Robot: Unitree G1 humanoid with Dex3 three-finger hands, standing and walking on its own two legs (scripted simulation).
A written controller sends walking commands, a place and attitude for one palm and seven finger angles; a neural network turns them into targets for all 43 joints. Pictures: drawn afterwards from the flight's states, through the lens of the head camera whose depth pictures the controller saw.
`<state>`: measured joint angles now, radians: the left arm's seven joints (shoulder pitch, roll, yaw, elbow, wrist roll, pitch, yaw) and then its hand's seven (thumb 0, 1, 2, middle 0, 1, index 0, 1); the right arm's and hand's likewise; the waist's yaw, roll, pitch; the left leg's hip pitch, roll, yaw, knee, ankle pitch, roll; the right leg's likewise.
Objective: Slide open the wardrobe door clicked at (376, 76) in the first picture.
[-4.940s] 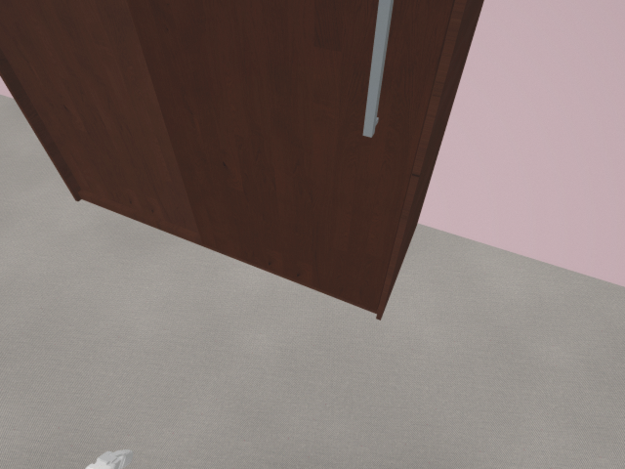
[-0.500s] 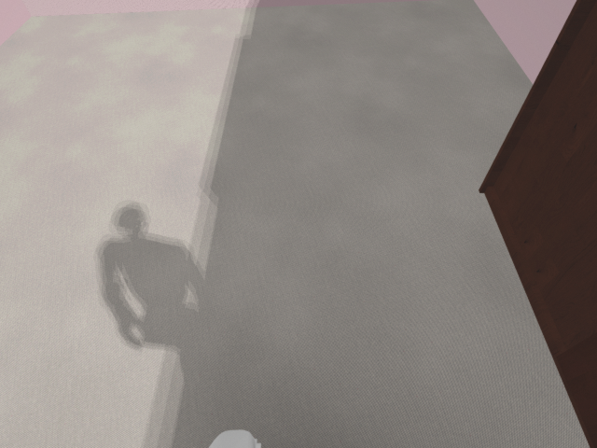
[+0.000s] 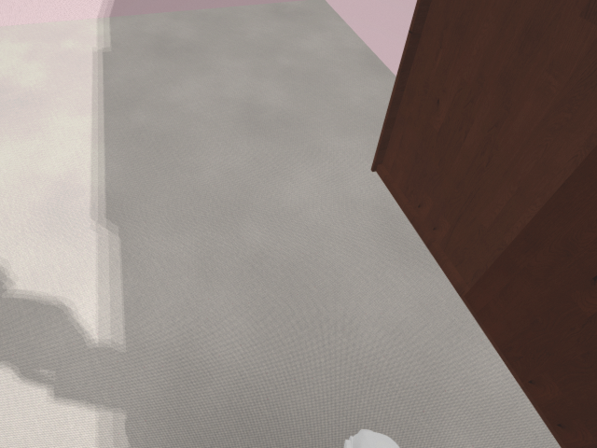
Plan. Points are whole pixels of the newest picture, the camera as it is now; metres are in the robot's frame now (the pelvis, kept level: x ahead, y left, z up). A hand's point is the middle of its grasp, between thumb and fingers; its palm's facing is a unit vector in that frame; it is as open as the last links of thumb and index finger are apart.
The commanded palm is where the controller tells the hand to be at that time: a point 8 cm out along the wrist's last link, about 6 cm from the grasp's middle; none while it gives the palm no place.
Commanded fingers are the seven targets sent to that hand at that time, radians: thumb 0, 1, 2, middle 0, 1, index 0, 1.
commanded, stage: turn to face it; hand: right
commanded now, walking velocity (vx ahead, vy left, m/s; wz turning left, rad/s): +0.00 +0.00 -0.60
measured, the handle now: out of the picture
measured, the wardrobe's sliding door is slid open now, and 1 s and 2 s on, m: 0.00 0.00 0.00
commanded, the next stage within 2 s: take the last steps up to it in 1.76 s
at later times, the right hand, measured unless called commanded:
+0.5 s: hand out of the picture +0.07 -0.27 -0.15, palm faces +0.32 +0.91 -0.27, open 7.4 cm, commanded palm none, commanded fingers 0.00 -0.90 -0.90 0.20 0.30 0.20 0.30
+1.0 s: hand out of the picture -0.08 -0.24 -0.19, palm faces +0.62 +0.75 -0.25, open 7.4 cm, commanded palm none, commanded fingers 0.00 -0.90 -0.90 0.20 0.30 0.20 0.30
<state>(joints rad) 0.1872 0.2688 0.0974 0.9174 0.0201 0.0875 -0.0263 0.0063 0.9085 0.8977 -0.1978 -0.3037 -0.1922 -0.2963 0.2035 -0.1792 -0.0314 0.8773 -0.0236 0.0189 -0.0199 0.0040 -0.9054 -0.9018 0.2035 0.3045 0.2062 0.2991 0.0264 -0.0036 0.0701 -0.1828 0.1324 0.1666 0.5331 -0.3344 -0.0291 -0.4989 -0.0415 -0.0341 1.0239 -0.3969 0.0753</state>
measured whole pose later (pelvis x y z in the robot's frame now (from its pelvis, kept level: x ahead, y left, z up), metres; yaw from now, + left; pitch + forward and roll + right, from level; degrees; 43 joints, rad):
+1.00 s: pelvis +0.02 -0.04 -0.02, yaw -37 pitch +0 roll -1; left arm 0.13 0.25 0.06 0.88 0.01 0.04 -0.03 0.01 0.91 0.90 -0.20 -0.30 -0.19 -0.30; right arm 0.25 -0.27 -0.07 0.90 -0.01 0.05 -0.01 0.00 -0.90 -0.90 0.20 0.30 0.21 0.30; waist -0.02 0.06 0.10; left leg -0.30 0.21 0.21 0.81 -0.47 -0.07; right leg -0.33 -0.01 -0.10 0.67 -0.32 -0.01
